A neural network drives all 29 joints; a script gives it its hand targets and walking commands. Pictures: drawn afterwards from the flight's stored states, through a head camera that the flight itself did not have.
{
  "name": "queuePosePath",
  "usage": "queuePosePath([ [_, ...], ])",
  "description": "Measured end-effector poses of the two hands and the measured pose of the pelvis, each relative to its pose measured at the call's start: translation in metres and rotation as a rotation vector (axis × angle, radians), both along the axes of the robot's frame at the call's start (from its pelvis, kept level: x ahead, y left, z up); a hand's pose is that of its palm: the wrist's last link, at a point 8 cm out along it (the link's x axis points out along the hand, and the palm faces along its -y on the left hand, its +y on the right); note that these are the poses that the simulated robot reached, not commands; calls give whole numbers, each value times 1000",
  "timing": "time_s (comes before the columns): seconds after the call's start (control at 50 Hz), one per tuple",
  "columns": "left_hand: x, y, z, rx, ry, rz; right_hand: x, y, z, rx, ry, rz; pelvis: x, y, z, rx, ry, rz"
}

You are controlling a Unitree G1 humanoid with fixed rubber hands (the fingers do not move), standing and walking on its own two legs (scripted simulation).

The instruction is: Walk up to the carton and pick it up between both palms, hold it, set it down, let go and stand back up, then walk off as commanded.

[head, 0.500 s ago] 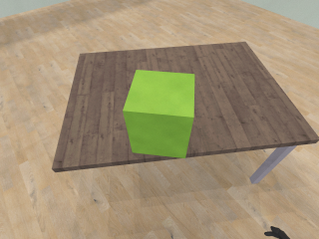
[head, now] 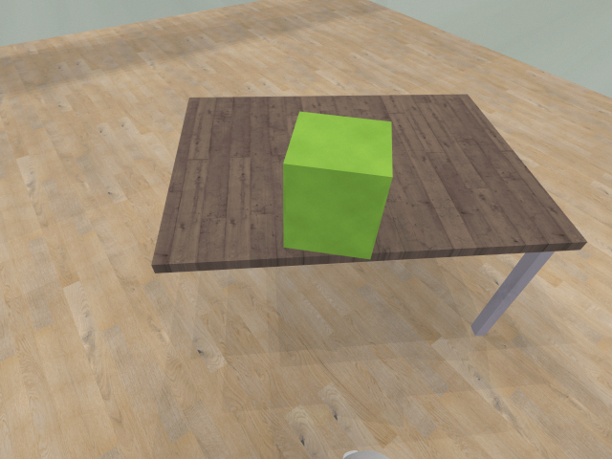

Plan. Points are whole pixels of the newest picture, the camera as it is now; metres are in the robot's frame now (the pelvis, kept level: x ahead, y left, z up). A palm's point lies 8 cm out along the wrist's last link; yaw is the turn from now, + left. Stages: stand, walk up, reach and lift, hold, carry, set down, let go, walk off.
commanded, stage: walk off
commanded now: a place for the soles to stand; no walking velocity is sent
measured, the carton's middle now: (335, 186) +0.72 -0.09 -0.09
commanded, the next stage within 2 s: stand in 0.66 s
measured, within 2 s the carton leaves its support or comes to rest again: neither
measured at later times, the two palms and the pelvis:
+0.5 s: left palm out of the picture +0.06 +0.25 -0.11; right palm out of the picture +0.09 -0.37 -0.09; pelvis +0.01 -0.04 -0.01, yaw -2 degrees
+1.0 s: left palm out of the picture +0.18 +0.31 -0.11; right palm out of the picture +0.09 -0.31 -0.09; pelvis +0.07 +0.00 +0.00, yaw -2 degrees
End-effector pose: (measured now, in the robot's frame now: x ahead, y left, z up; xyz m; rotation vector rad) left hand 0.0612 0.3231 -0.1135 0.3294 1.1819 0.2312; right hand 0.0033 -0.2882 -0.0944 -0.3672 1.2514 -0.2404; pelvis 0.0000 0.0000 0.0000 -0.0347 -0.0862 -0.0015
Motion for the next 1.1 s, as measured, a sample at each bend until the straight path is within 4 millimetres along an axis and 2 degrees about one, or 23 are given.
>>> queuePosePath([
  [0.08, -32, 7, -4, -23, 68, 16, 0, -4, 11, -43, -58, 6, -7, 2, 2, -7, -1, -9],
  [0.16, -42, 2, -6, -42, 52, 27, 14, -21, 25, -100, -137, 20, -7, -1, 2, -8, -2, -15],
  [0.22, -37, -8, -5, -54, 23, 19, 32, -36, 34, -130, -208, 33, -6, -7, 1, -2, -3, -23],
  [0.3, -20, -29, -4, -51, -25, -13, 55, -55, 39, -131, -282, 48, -3, -22, -2, 10, -6, -31],
  [0.38, -5, -51, -3, -20, -81, -30, 73, -75, 27, -101, -310, 68, -1, -39, -12, 6, -15, -16],
  [0.44, -1, -64, 2, -16, -97, -27, 81, -82, 16, -79, -291, 57, 2, -42, -12, 5, -7, -21],
  [0.52, 0, -70, 10, -4, -54, -29, 82, -74, 1, -30, -251, 36, 9, -38, -8, 24, 4, -46],
  [0.62, 9, -58, 11, 14, 8, -24, 69, -50, -14, 28, -166, 5, 22, -27, -6, 39, 19, -51],
  [0.74, 48, -20, -3, 23, 19, -53, 48, -18, -25, 16, -58, -40, 43, -2, -16, 29, 28, -49],
  [0.84, 84, -1, -2, 26, 12, -64, 44, 3, -11, 22, 5, -56, 52, 3, -7, 22, 32, -47],
  [0.9, 100, 0, 1, 10, -2, -76, 56, 1, -1, 2, 5, -48, 58, 2, -1, 14, 51, -44],
  [0.98, 115, -6, 0, -5, -41, -81, 80, -16, 4, -40, -26, -18, 66, -1, -3, 30, 63, -39],
  [1.1, 116, -18, -2, -26, -60, -89, 116, -46, 9, -105, -123, -19, 73, 1, -8, 22, 40, -48],
])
